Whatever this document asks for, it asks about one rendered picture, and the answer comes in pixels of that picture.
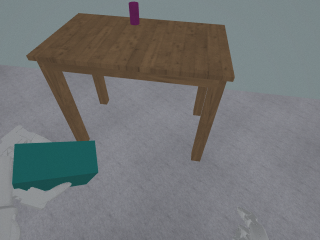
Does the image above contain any left robot hand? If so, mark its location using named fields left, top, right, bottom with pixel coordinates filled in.
left=0, top=125, right=72, bottom=211

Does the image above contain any right robot hand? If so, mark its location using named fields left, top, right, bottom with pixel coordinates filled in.
left=232, top=207, right=269, bottom=240

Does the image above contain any left robot forearm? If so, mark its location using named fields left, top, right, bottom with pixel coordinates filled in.
left=0, top=205, right=21, bottom=240

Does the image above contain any sponge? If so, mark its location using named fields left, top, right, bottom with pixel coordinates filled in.
left=12, top=140, right=98, bottom=191

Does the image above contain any table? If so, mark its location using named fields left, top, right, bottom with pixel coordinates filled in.
left=26, top=13, right=235, bottom=162

